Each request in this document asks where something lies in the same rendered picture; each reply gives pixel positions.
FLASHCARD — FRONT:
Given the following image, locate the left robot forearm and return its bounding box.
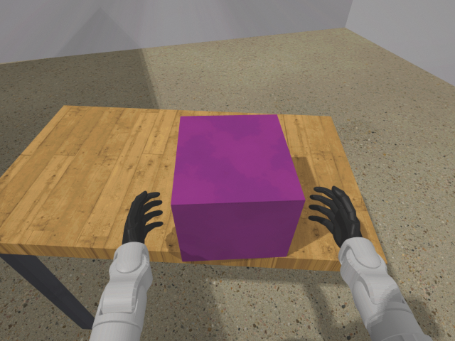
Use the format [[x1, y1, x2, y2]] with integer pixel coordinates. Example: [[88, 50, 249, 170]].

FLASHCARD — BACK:
[[89, 242, 153, 341]]

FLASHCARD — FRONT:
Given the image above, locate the right robot hand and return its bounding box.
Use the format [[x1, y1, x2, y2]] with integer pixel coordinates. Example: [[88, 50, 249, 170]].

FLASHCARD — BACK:
[[309, 186, 363, 248]]

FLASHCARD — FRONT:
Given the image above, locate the right robot forearm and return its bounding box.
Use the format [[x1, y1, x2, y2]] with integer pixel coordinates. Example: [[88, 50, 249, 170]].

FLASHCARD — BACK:
[[338, 237, 433, 341]]

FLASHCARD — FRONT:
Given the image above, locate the left robot hand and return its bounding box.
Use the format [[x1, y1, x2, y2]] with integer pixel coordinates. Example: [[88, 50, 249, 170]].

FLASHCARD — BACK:
[[122, 191, 163, 245]]

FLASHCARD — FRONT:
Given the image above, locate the carton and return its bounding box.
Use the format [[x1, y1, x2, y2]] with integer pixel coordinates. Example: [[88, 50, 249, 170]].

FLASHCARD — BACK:
[[171, 114, 305, 261]]

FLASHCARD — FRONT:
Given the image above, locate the table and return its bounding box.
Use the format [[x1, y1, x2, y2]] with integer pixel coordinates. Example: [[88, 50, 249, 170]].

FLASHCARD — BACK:
[[0, 105, 387, 330]]

